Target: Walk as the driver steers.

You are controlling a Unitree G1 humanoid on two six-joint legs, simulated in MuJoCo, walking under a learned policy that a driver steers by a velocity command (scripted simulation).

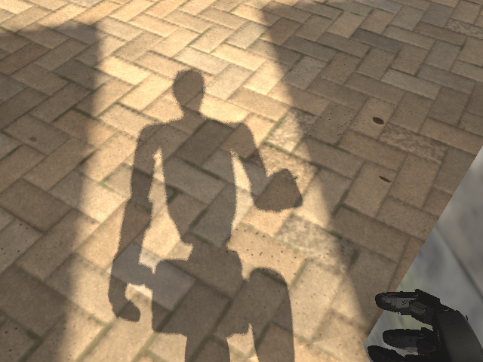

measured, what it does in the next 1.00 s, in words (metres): climbs, turning left: left foot 0.19 m higher, then right foot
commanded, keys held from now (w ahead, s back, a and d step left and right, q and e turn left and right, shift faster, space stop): w+q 0.18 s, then q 0.62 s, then no key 0.20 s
